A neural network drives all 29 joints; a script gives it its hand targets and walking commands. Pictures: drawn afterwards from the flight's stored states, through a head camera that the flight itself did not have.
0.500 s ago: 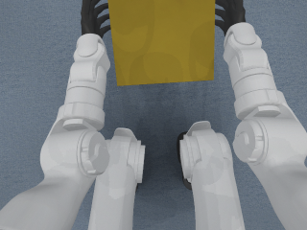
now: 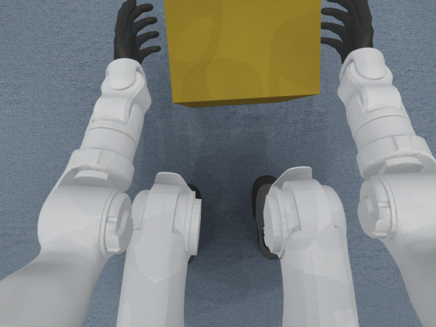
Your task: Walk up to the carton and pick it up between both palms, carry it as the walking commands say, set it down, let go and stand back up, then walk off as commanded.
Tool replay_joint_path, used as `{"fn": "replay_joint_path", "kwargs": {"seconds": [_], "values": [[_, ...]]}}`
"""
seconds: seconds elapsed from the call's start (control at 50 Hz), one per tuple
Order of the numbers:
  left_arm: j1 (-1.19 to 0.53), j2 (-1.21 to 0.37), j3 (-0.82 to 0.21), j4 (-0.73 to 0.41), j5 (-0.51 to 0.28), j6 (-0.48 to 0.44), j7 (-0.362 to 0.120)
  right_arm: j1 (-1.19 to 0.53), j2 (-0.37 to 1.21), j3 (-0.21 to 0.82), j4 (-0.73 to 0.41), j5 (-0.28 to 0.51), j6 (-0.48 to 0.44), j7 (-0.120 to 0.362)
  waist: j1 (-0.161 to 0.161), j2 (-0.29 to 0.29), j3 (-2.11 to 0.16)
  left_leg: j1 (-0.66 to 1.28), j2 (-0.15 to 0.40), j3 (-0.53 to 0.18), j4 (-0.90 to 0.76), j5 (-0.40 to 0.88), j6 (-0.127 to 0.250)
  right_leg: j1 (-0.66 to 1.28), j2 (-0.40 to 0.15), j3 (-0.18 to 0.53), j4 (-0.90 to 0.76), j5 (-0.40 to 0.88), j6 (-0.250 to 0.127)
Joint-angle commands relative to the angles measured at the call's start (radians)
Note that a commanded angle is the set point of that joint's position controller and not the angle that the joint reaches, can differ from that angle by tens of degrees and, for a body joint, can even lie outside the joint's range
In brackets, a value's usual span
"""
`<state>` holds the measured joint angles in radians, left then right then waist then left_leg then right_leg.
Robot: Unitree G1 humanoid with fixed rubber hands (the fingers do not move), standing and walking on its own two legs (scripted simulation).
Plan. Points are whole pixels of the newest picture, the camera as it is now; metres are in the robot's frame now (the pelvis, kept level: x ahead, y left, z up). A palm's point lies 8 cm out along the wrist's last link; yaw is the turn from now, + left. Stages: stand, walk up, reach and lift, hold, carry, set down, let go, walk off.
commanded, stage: set down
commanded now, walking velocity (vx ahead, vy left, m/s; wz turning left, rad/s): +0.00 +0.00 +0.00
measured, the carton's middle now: (236, 41) +0.53 -0.04 -0.25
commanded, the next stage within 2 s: let go in 1.60 s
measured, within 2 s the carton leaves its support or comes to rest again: neither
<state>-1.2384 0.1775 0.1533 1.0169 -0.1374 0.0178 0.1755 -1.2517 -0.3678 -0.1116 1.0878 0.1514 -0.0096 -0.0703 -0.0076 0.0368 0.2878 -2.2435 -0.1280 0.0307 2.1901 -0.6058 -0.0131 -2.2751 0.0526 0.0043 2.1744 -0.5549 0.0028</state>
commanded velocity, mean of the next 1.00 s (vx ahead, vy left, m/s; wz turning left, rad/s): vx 0.00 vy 0.00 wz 0.00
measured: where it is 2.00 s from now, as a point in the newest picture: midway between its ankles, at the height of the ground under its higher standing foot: (226, 234)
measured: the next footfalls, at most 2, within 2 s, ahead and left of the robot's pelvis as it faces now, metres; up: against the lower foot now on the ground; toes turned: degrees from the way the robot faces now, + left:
none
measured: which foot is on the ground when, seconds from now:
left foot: down 0.00-1.00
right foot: down 0.00-1.00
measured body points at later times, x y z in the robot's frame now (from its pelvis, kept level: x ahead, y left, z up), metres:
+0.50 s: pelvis -0.01 +0.00 +0.01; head +0.34 -0.02 +0.29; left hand +0.52 +0.14 -0.14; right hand +0.52 -0.24 -0.14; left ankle +0.10 +0.10 -0.34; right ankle +0.11 -0.11 -0.34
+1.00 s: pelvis +0.01 +0.00 +0.14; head +0.32 -0.02 +0.46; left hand +0.53 +0.16 +0.03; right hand +0.52 -0.25 +0.03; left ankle +0.10 +0.10 -0.34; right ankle +0.11 -0.11 -0.34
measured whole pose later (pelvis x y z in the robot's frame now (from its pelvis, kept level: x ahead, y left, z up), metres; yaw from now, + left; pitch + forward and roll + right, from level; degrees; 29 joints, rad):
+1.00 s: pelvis +0.01 +0.00 +0.14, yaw -1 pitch +45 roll +0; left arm -1.04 0.18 0.22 0.72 -0.08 0.17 0.15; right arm -1.08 -0.40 -0.23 0.86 0.11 0.14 0.03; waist 0.01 0.02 -0.02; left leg -1.97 -0.08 0.00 1.71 -0.52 0.01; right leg -1.99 0.05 0.00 1.69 -0.47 -0.01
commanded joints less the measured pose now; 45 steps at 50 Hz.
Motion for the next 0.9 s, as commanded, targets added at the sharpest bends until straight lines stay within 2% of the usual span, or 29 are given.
{"fn": "replay_joint_path", "kwargs": {"seconds": [0.0, 0.02, 0.06, 0.14, 0.2, 0.22, 0.24, 0.3, 0.32, 0.34, 0.36, 0.38, 0.4, 0.42, 0.44, 0.48, 0.5, 0.52, 0.54, 0.6, 0.62, 0.64, 0.66, 0.68, 0.76, 0.78, 0.82, 0.84, 0.88], "values": [[-0.265, 0.112, -0.016, -0.165, -0.031, -0.022, 0.003, -0.350, -0.138, 0.014, -0.098, 0.065, -0.025, 0.012, -0.004, -0.050, -1.136, 0.426, 0.058, -0.006, -0.167, 0.276, -0.029, 0.608, -0.033, 0.044, -0.141, 0.329, -0.003], [-0.272, 0.093, -0.047, -0.119, -0.076, -0.016, -0.004, -0.366, -0.144, 0.027, -0.112, 0.074, -0.019, 0.012, -0.038, -0.082, -1.117, 0.420, 0.066, -0.018, -0.185, 0.254, -0.025, 0.621, -0.038, 0.017, -0.157, 0.312, 0.016], [-0.228, 0.118, -0.031, 0.024, -0.065, -0.002, -0.014, -0.357, -0.138, 0.034, -0.056, 0.062, -0.002, 0.013, -0.021, -0.066, -1.039, 0.433, 0.082, -0.013, -0.171, 0.196, -0.034, 0.601, -0.059, 0.042, -0.164, 0.207, 0.015], [-0.261, 0.149, -0.041, -0.020, -0.061, -0.008, -0.024, -0.297, -0.159, -0.011, 0.039, 0.042, 0.006, 0.022, -0.049, -0.039, -1.011, 0.464, 0.082, -0.049, -0.195, 0.211, -0.031, 0.467, -0.058, 0.022, -0.154, 0.197, 0.005], [-0.273, 0.184, -0.011, -0.016, -0.023, -0.006, -0.018, -0.300, -0.205, -0.011, 0.128, 0.047, -0.002, 0.028, -0.022, -0.052, -1.027, 0.455, 0.075, -0.035, -0.172, 0.248, -0.047, 0.524, -0.067, 0.038, -0.145, 0.248, -0.003], [-0.268, 0.151, -0.022, -0.116, -0.024, -0.013, -0.015, -0.353, -0.196, 0.005, -0.049, 0.068, -0.015, 0.024, 0.001, -0.036, -1.107, 0.503, 0.059, -0.024, -0.186, 0.272, -0.038, 0.534, -0.048, 0.029, -0.164, 0.255, 0.002], [-0.295, 0.175, -0.032, -0.090, -0.042, -0.009, -0.019, -0.339, -0.187, 0.020, 0.035, 0.088, -0.009, 0.026, -0.051, -0.030, -1.135, 0.493, 0.087, -0.029, -0.167, 0.275, -0.032, 0.587, -0.057, 0.038, -0.145, 0.305, 0.000], [-0.247, 0.167, -0.024, -0.125, -0.060, 0.003, -0.009, -0.329, -0.192, 0.025, -0.067, 0.100, -0.006, 0.021, 0.016, -0.065, -1.230, 0.540, 0.061, 0.006, -0.195, 0.252, -0.027, 0.684, -0.048, 0.025, -0.159, 0.284, 0.002], [-0.257, 0.129, -0.066, -0.139, -0.090, 0.009, -0.009, -0.355, -0.230, -0.020, -0.093, 0.075, -0.005, 0.016, -0.057, -0.038, -1.233, 0.546, 0.065, -0.015, -0.187, 0.246, -0.023, 0.663, -0.051, 0.010, -0.145, 0.271, -0.004], [-0.214, 0.155, -0.020, -0.171, -0.089, 0.018, 0.000, -0.372, -0.219, 0.013, -0.199, 0.085, 0.002, 0.009, -0.017, -0.120, -1.404, 0.617, 0.053, 0.000, -0.174, 0.330, -0.022, 0.797, -0.039, -0.007, -0.171, 0.370, 0.012], [-0.196, 0.193, -0.001, -0.207, -0.067, 0.026, 0.005, -0.288, -0.261, -0.013, -0.190, 0.063, 0.013, 0.002, -0.055, -0.093, -1.402, 0.585, 0.054, 0.017, -0.192, 0.274, -0.027, 0.815, -0.030, 0.002, -0.175, 0.339, -0.001], [-0.255, 0.223, -0.009, -0.337, -0.061, 0.027, 0.014, -0.313, -0.288, -0.036, -0.247, 0.052, 0.022, -0.003, -0.021, -0.068, -1.460, 0.627, 0.055, 0.006, -0.234, 0.285, -0.038, 0.827, -0.042, -0.011, -0.173, 0.344, 0.014], [-0.189, 0.149, -0.045, -0.238, -0.107, 0.043, 0.004, -0.321, -0.226, -0.002, -0.226, 0.044, 0.048, 0.005, -0.052, -0.153, -1.444, 0.575, 0.055, 0.012, -0.201, 0.306, -0.018, 0.866, -0.040, -0.001, -0.201, 0.360, 0.009], [-0.191, 0.148, -0.053, -0.300, -0.092, 0.043, 0.003, -0.275, -0.178, 0.008, -0.249, 0.096, 0.051, 0.014, -0.005, -0.061, -1.468, 0.632, 0.050, 0.036, -0.233, 0.283, -0.020, 0.836, -0.021, -0.012, -0.203, 0.335, 0.000], [-0.153, 0.155, -0.005, -0.198, -0.057, 0.064, 0.004, -0.225, -0.171, 0.014, -0.157, 0.082, 0.065, 0.022, -0.020, -0.129, -1.288, 0.553, 0.062, 0.014, -0.247, 0.216, -0.008, 0.745, -0.019, -0.007, -0.240, 0.273, 0.000], [-0.104, 0.166, 0.015, -0.239, -0.041, 0.066, -0.005, -0.230, -0.173, -0.001, -0.265, 0.076, 0.065, 0.031, -0.002, -0.128, -1.390, 0.600, 0.044, 0.029, -0.252, 0.285, -0.009, 0.853, -0.020, 0.007, -0.250, 0.365, 0.006], [-0.114, 0.227, 0.067, -0.282, 0.002, 0.070, 0.005, -0.230, -0.244, -0.075, -0.281, 0.043, 0.073, 0.025, 0.026, -0.059, -1.346, 0.572, 0.061, 0.032, -0.292, 0.301, -0.031, 0.770, -0.022, 0.019, -0.255, 0.352, 0.008], [-0.084, 0.120, -0.001, -0.317, -0.050, 0.068, 0.006, -0.235, -0.180, -0.045, -0.343, 0.051, 0.073, 0.033, -0.011, -0.125, -1.474, 0.692, 0.044, 0.008, -0.308, 0.366, -0.013, 0.815, -0.018, -0.034, -0.270, 0.379, 0.012], [-0.138, 0.147, 0.030, -0.253, -0.028, 0.078, -0.001, -0.222, -0.204, -0.051, -0.196, 0.048, 0.091, 0.040, 0.005, -0.079, -1.345, 0.568, 0.056, 0.012, -0.301, 0.268, -0.021, 0.790, -0.024, -0.012, -0.275, 0.304, -0.006], [-0.111, 0.126, 0.065, -0.270, 0.001, 0.073, -0.022, -0.198, -0.171, -0.075, -0.217, 0.018, 0.082, 0.061, 0.001, -0.077, -1.217, 0.494, 0.049, 0.018, -0.370, 0.229, -0.021, 0.710, -0.015, 0.001, -0.336, 0.278, 0.004], [-0.062, 0.086, 0.005, -0.233, -0.012, 0.066, -0.032, -0.122, -0.084, -0.034, -0.167, 0.012, 0.083, 0.068, -0.010, -0.139, -1.207, 0.526, 0.052, 0.008, -0.366, 0.256, -0.008, 0.731, -0.023, 0.002, -0.379, 0.282, 0.004], [-0.043, 0.089, 0.056, -0.225, 0.023, 0.062, -0.035, -0.122, -0.083, -0.047, -0.179, 0.029, 0.072, 0.070, 0.012, -0.080, -1.203, 0.525, 0.047, 0.017, -0.382, 0.239, -0.007, 0.696, -0.019, 0.013, -0.368, 0.271, -0.001], [-0.102, 0.114, 0.051, -0.319, 0.016, 0.059, -0.031, -0.144, -0.157, -0.106, -0.215, -0.025, 0.070, 0.061, -0.039, -0.073, -1.297, 0.534, 0.041, 0.025, -0.401, 0.282, -0.024, 0.768, -0.006, 0.001, -0.383, 0.338, 0.005], [-0.022, 0.045, 0.056, -0.192, 0.022, 0.073, -0.035, -0.119, -0.081, -0.049, -0.162, 0.000, 0.075, 0.067, -0.001, -0.079, -1.185, 0.520, 0.043, 0.011, -0.427, 0.248, -0.010, 0.692, -0.011, -0.006, -0.400, 0.298, -0.012], [-0.067, 0.067, 0.077, -0.406, 0.026, 0.082, -0.032, -0.109, -0.140, -0.106, -0.323, -0.037, 0.089, 0.064, -0.022, -0.087, -1.447, 0.689, 0.036, 0.011, -0.486, 0.334, -0.027, 0.894, -0.002, -0.030, -0.450, 0.375, -0.009], [-0.056, 0.137, 0.113, -0.342, 0.081, 0.100, -0.024, -0.164, -0.217, -0.193, -0.329, -0.070, 0.105, 0.058, -0.014, -0.037, -1.384, 0.662, 0.053, 0.023, -0.492, 0.286, -0.036, 0.845, -0.002, -0.006, -0.477, 0.316, -0.012], [-0.028, 0.085, 0.087, -0.318, 0.062, 0.117, -0.035, -0.065, -0.139, -0.117, -0.267, -0.048, 0.112, 0.075, -0.031, -0.067, -1.257, 0.644, 0.043, 0.019, -0.565, 0.228, -0.024, 0.828, 0.002, -0.013, -0.557, 0.274, 0.006], [-0.044, 0.057, 0.051, -0.390, 0.028, 0.120, -0.030, -0.073, -0.127, -0.116, -0.288, -0.025, 0.118, 0.082, -0.012, 0.001, -1.421, 0.760, 0.038, 0.029, -0.562, 0.300, -0.026, 0.864, 0.000, -0.027, -0.531, 0.323, -0.011], [-0.018, 0.091, 0.082, -0.382, 0.066, 0.119, -0.025, -0.075, -0.153, -0.102, -0.344, -0.031, 0.124, 0.085, 0.016, -0.030, -1.455, 0.788, 0.036, 0.034, -0.574, 0.343, -0.031, 0.915, 0.007, -0.017, -0.567, 0.356, -0.007]]}}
